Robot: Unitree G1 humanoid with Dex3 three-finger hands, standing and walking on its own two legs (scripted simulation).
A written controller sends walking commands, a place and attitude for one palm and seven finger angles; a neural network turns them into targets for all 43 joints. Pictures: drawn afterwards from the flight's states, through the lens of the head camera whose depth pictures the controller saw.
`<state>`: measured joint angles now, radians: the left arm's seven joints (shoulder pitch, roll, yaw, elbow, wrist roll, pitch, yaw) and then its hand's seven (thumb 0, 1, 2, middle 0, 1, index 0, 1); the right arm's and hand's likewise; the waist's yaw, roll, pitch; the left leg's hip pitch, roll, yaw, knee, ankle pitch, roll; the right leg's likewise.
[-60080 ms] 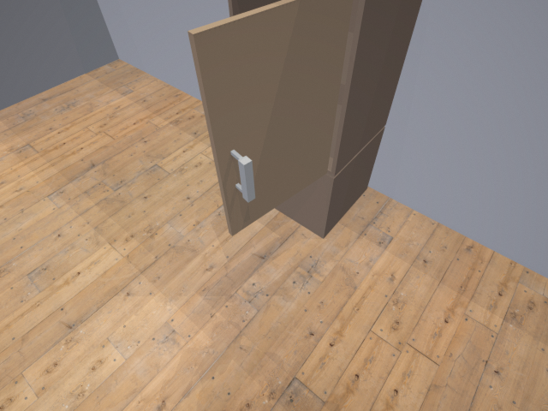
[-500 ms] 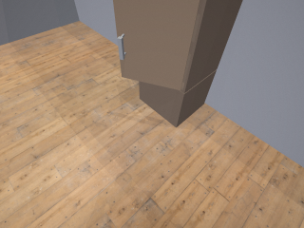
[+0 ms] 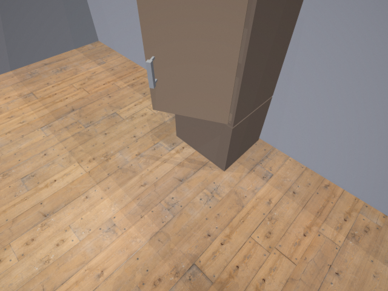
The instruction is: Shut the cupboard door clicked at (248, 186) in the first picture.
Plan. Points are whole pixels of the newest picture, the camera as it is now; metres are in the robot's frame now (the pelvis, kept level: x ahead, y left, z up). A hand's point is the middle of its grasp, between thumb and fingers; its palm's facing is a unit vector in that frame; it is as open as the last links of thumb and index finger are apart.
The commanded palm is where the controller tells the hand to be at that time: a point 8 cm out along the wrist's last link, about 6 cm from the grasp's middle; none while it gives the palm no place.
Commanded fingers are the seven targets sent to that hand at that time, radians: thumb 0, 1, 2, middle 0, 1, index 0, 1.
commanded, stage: let the arm hang, fingers relaxed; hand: left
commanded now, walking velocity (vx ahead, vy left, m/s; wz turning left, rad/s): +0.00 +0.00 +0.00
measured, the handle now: (152, 72) +1.01 +0.24 -0.10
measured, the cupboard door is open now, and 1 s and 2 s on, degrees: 29 29 29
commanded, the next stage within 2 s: look to check the result in 0.06 s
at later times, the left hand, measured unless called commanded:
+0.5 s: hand out of the picture +0.08 +0.23 -0.16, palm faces -0.01 -0.95 -0.32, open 7.3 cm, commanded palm none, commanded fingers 0.00 0.90 0.90 -0.20 -0.30 -0.20 -0.30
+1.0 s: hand out of the picture +0.08 +0.20 -0.17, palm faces +0.07 -0.96 -0.28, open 7.3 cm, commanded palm none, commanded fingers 0.00 0.90 0.90 -0.20 -0.30 -0.20 -0.30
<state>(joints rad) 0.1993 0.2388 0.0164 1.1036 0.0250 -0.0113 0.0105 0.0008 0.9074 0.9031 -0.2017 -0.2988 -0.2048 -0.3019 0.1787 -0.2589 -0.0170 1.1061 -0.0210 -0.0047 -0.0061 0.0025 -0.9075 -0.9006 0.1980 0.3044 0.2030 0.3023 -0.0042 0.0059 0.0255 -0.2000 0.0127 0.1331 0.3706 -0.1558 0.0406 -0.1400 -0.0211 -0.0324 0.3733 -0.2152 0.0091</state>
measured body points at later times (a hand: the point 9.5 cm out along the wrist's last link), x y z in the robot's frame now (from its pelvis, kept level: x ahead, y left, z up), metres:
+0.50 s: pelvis +0.02 -0.01 +0.00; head +0.04 -0.01 +0.45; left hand +0.08 +0.28 -0.14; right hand +0.09 -0.29 -0.14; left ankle +0.03 +0.09 -0.75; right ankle -0.01 -0.13 -0.75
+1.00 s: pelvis +0.03 -0.02 +0.00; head +0.06 -0.02 +0.44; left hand +0.08 +0.25 -0.15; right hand +0.10 -0.28 -0.15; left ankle +0.03 +0.09 -0.74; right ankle -0.01 -0.13 -0.75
